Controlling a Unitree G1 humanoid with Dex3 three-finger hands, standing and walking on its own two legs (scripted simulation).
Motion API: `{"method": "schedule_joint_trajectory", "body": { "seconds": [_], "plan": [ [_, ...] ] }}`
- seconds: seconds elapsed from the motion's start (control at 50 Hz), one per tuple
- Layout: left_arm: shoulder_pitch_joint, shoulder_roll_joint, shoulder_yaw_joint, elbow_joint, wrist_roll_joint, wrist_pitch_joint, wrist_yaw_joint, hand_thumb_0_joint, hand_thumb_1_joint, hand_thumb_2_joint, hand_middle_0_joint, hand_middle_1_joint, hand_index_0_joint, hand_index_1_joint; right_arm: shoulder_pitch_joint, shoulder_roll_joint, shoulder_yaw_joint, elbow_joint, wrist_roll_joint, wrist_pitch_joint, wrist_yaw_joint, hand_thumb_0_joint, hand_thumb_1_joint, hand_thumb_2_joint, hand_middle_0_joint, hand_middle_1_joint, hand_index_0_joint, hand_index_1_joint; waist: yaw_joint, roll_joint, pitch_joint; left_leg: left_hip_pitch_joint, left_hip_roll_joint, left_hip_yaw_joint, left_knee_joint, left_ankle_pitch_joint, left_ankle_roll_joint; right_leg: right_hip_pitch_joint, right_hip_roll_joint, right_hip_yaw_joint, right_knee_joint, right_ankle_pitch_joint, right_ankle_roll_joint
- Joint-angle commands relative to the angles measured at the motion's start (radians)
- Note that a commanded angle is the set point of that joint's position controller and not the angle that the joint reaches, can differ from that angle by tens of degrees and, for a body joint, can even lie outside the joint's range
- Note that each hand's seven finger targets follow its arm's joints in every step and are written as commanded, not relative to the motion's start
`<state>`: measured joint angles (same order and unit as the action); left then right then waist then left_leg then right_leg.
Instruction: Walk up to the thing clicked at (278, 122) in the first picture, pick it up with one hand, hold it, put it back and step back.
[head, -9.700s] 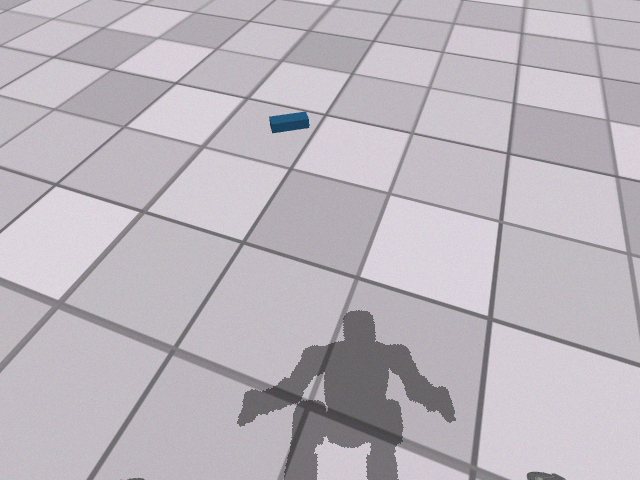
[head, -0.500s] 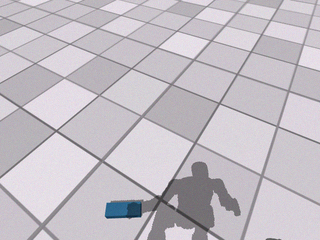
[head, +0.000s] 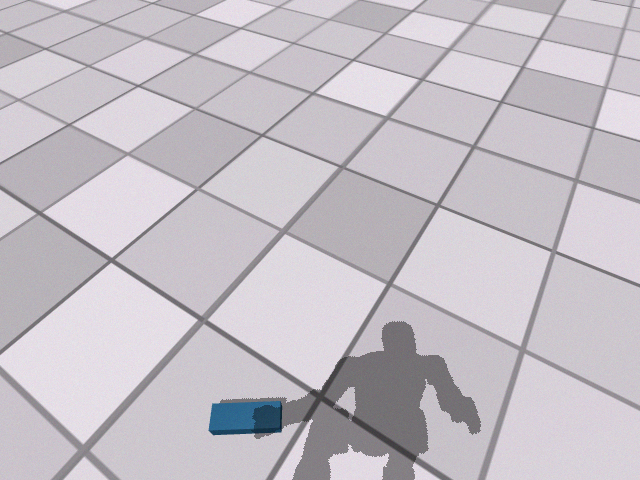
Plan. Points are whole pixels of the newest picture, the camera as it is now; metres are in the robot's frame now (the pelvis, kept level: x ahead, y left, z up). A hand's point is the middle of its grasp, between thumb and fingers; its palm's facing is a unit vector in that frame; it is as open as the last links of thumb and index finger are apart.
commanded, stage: rise first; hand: left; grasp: from above
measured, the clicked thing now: (246, 418) +0.38 +0.25 -0.76
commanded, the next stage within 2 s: none
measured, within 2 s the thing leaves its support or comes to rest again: neither
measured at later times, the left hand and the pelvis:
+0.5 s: hand out of the picture +0.14 +0.26 -0.20, palm faces -0.09 -0.91 -0.40, open 12.7 cm; pelvis -0.01 +0.00 -0.05, yaw -1 degrees
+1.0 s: hand out of the picture +0.11 +0.27 -0.28, palm faces -0.25 -0.82 -0.52, open 14.2 cm; pelvis -0.04 +0.00 -0.14, yaw -1 degrees
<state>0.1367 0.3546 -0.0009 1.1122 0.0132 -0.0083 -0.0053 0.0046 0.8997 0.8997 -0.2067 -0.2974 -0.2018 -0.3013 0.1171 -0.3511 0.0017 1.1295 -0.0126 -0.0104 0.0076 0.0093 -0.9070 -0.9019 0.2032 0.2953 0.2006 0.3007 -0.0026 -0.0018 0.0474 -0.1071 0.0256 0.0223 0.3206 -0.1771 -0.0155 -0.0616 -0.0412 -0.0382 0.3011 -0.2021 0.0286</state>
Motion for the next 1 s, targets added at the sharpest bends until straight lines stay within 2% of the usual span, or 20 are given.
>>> {"method": "schedule_joint_trajectory", "body": {
  "seconds": [0.0, 0.02, 0.04, 0.06, 0.08, 0.1, 0.14, 0.2, 0.24, 0.26, 0.28, 0.3, 0.36, 0.38, 0.4, 0.48, 0.52, 0.84, 0.9, 0.98],
  "plan": [
    [-0.032, 0.213, 0.044, -0.051, -0.001, -0.017, 0.015, 0.000, 0.899, 0.900, -0.200, -0.300, -0.200, -0.300, -0.043, -0.209, -0.041, -0.061, 0.004, -0.016, -0.015, 0.000, -0.900, -0.900, 0.200, 0.300, 0.200, 0.300, 0.003, -0.001, -0.047, 0.018, 0.111, -0.086, -0.041, 0.162, 0.029, -0.035, -0.105, 0.081, -0.047, 0.142, -0.039],
    [-0.025, 0.207, 0.041, -0.051, -0.002, -0.017, 0.013, 0.000, 0.819, 0.977, -0.167, -0.380, -0.144, -0.380, -0.043, -0.214, -0.041, -0.059, 0.004, -0.017, -0.014, 0.000, -0.873, -0.892, 0.198, 0.299, 0.198, 0.299, 0.005, 0.007, -0.042, 0.014, 0.109, -0.086, -0.046, 0.143, 0.027, -0.042, -0.104, 0.082, -0.050, 0.126, -0.038],
    [-0.376, 0.045, 0.043, -0.402, -0.059, -0.113, 0.030, 0.000, 0.739, 0.951, -0.172, -0.460, -0.142, -0.460, -0.026, -0.050, 0.004, -0.345, 0.077, -0.067, -0.037, 0.000, -0.946, -0.908, 0.199, 0.300, 0.200, 0.300, -0.116, 0.031, 0.021, -0.097, -0.025, 0.034, 0.014, -0.011, 0.022, -0.273, 0.035, 0.014, 0.026, 0.059, -0.034],
    [-0.504, 0.092, 0.062, -0.346, -0.053, -0.107, 0.036, 0.000, 0.659, 0.966, -0.160, -0.540, -0.127, -0.540, 0.030, -0.077, -0.004, -0.287, 0.073, -0.063, -0.048, 0.000, -0.930, -0.905, 0.199, 0.300, 0.200, 0.300, -0.091, -0.016, -0.034, -0.086, -0.025, 0.027, 0.041, -0.016, 0.024, -0.222, 0.032, 0.004, 0.040, 0.053, -0.029],
    [-0.310, 0.180, 0.113, -0.174, -0.036, -0.070, 0.038, 0.000, 0.579, 0.950, -0.160, -0.620, -0.141, -0.620, 0.074, -0.113, -0.024, -0.288, 0.079, -0.049, -0.058, 0.000, -0.919, -0.904, 0.199, 0.300, 0.199, 0.300, -0.059, -0.015, -0.027, -0.107, -0.023, 0.032, 0.050, -0.020, 0.024, -0.210, 0.042, -0.006, 0.052, 0.025, -0.036],
    [-0.274, 0.196, 0.129, -0.106, -0.016, -0.050, 0.028, 0.000, 0.508, 0.973, -0.129, -0.700, -0.118, -0.700, 0.089, -0.109, -0.033, -0.301, 0.073, -0.042, -0.060, 0.000, -0.917, -0.902, 0.199, 0.300, 0.200, 0.300, -0.053, -0.031, -0.059, -0.141, -0.030, 0.028, 0.096, -0.002, 0.027, -0.236, 0.038, -0.005, 0.085, 0.035, -0.038],
    [-0.342, 0.251, 0.173, -0.088, 0.031, -0.049, 0.007, 0.000, 0.351, 0.991, -0.075, -0.860, -0.086, -0.860, 0.113, -0.108, -0.060, -0.345, 0.056, -0.049, -0.066, 0.000, -0.913, -0.904, 0.199, 0.300, 0.200, 0.300, -0.032, -0.038, -0.169, -0.163, -0.026, 0.021, 0.170, 0.059, 0.027, -0.252, 0.036, -0.002, 0.165, 0.099, -0.038],
    [-0.127, 0.220, 0.213, -0.067, 0.097, -0.020, -0.015, 0.000, 0.111, 1.025, -0.009, -1.059, -0.034, -1.032, 0.157, -0.092, -0.089, -0.405, 0.029, -0.057, -0.044, 0.000, -0.893, -0.899, 0.200, 0.300, 0.200, 0.300, 0.029, 0.057, -0.278, -0.231, -0.040, 0.023, 0.258, 0.130, 0.012, -0.254, 0.034, 0.002, 0.263, 0.138, -0.050],
    [-0.096, 0.168, 0.195, -0.090, 0.120, 0.015, -0.012, 0.000, -0.041, 1.023, -0.013, -1.082, -0.038, -1.057, 0.146, -0.078, -0.094, -0.455, 0.034, -0.062, -0.040, 0.000, -0.886, -0.897, 0.200, 0.300, 0.200, 0.300, 0.026, 0.050, -0.267, -0.245, -0.037, 0.019, 0.260, 0.135, 0.007, -0.271, 0.043, -0.003, 0.269, 0.125, -0.050],
    [-0.118, 0.183, 0.201, -0.154, 0.130, 0.032, -0.007, 0.000, -0.102, 1.026, -0.011, -1.089, -0.032, -1.068, 0.130, -0.077, -0.095, -0.486, 0.038, -0.062, -0.038, 0.000, -0.867, -0.892, 0.200, 0.300, 0.200, 0.300, 0.025, 0.060, -0.284, -0.244, -0.039, 0.017, 0.260, 0.135, 0.008, -0.268, 0.041, -0.003, 0.268, 0.127, -0.052],
    [-0.113, 0.156, 0.191, -0.153, 0.134, 0.056, -0.005, 0.000, -0.177, 1.018, -0.023, -1.093, -0.042, -1.073, 0.132, -0.075, -0.094, -0.500, 0.039, -0.061, -0.033, 0.000, -0.875, -0.894, 0.200, 0.300, 0.200, 0.300, 0.008, 0.045, -0.262, -0.269, -0.035, 0.014, 0.276, 0.129, 0.010, -0.297, 0.046, -0.006, 0.279, 0.118, -0.050],
    [-0.108, 0.186, 0.210, -0.188, 0.145, 0.074, 0.001, 0.000, -0.257, 1.016, -0.028, -1.091, -0.041, -1.078, 0.120, -0.071, -0.094, -0.516, 0.042, -0.061, -0.031, 0.000, -0.863, -0.891, 0.200, 0.300, 0.200, 0.300, 0.019, 0.038, -0.268, -0.282, -0.033, 0.009, 0.290, 0.130, 0.011, -0.307, 0.046, -0.010, 0.291, 0.113, -0.050],
    [-0.160, 0.179, 0.208, -0.235, 0.164, 0.098, 0.012, 0.000, -0.446, 0.988, -0.048, -1.099, -0.060, -1.087, 0.114, -0.069, -0.096, -0.553, 0.034, -0.075, -0.022, 0.000, -0.863, -0.890, 0.200, 0.300, 0.200, 0.300, -0.004, 0.011, -0.248, -0.364, -0.024, 0.007, 0.371, 0.082, 0.013, -0.402, 0.049, -0.012, 0.365, 0.060, -0.043],
    [-0.122, 0.179, 0.224, -0.257, 0.171, 0.099, 0.014, 0.000, -0.491, 0.988, -0.055, -1.102, -0.062, -1.095, 0.121, -0.061, -0.097, -0.561, 0.033, -0.082, -0.020, 0.000, -0.853, -0.888, 0.200, 0.300, 0.200, 0.300, 0.006, 0.024, -0.263, -0.381, -0.024, 0.006, 0.396, 0.073, 0.012, -0.421, 0.049, -0.012, 0.391, 0.049, -0.044],
    [-0.104, 0.163, 0.220, -0.241, 0.176, 0.101, 0.015, 0.000, -0.514, 0.986, -0.058, -1.094, -0.063, -1.089, 0.134, -0.063, -0.100, -0.567, 0.030, -0.086, -0.017, 0.000, -0.854, -0.888, 0.200, 0.300, 0.200, 0.300, -0.009, 0.019, -0.255, -0.415, -0.021, 0.005, 0.425, 0.044, 0.014, -0.464, 0.050, -0.010, 0.419, 0.022, -0.043],
    [-0.084, 0.186, 0.245, -0.375, 0.202, 0.084, 0.016, 0.000, -0.545, 0.992, -0.061, -1.085, -0.060, -1.086, 0.135, -0.046, -0.099, -0.604, 0.025, -0.114, -0.019, 0.000, -0.861, -0.890, 0.200, 0.300, 0.200, 0.300, -0.011, 0.049, -0.321, -0.479, -0.014, -0.001, 0.514, -0.001, 0.017, -0.552, 0.044, 0.000, 0.514, -0.014, -0.043],
    [-0.082, 0.157, 0.216, -0.481, 0.207, 0.078, 0.012, 0.000, -0.557, 1.002, -0.062, -1.080, -0.055, -1.087, 0.138, -0.052, -0.111, -0.620, 0.022, -0.126, -0.024, 0.000, -0.864, -0.890, 0.200, 0.300, 0.200, 0.300, -0.025, 0.074, -0.365, -0.477, -0.004, -0.010, 0.550, 0.018, 0.015, -0.597, 0.046, -0.001, 0.561, -0.003, -0.045],
    [0.138, 0.159, 0.228, -0.748, 0.282, 0.153, 0.015, 0.000, -0.584, 0.997, -0.076, -1.075, -0.070, -1.081, 0.069, -0.035, -0.099, -0.697, 0.014, -0.187, -0.023, 0.000, -0.900, -0.900, 0.200, 0.300, 0.200, 0.300, -0.014, 0.083, -0.429, -0.721, 0.001, -0.038, 0.770, -0.092, 0.020, -0.842, 0.047, -0.005, 0.782, -0.115, -0.047],
    [0.024, 0.196, 0.233, -0.738, 0.313, 0.134, 0.016, 0.000, -0.597, 1.003, -0.079, -1.065, -0.067, -1.077, 0.051, -0.048, -0.100, -0.695, 0.014, -0.199, -0.022, 0.000, -0.907, -0.902, 0.200, 0.300, 0.200, 0.300, -0.046, 0.074, -0.405, -0.806, 0.004, -0.056, 0.827, -0.172, 0.023, -0.948, 0.046, -0.004, 0.844, -0.177, -0.046],
    [-0.062, 0.212, 0.223, -0.656, 0.390, 0.059, 0.017, 0.000, -0.574, 0.997, -0.068, -1.067, -0.060, -1.075, 0.037, -0.053, -0.103, -0.671, 0.013, -0.222, -0.017, 0.000, -0.870, -0.892, 0.200, 0.300, 0.200, 0.300, -0.042, 0.070, -0.436, -0.934, -0.003, -0.049, 0.940, -0.244, 0.025, -1.081, 0.043, 0.008, 0.950, -0.233, -0.048]
  ]
}}
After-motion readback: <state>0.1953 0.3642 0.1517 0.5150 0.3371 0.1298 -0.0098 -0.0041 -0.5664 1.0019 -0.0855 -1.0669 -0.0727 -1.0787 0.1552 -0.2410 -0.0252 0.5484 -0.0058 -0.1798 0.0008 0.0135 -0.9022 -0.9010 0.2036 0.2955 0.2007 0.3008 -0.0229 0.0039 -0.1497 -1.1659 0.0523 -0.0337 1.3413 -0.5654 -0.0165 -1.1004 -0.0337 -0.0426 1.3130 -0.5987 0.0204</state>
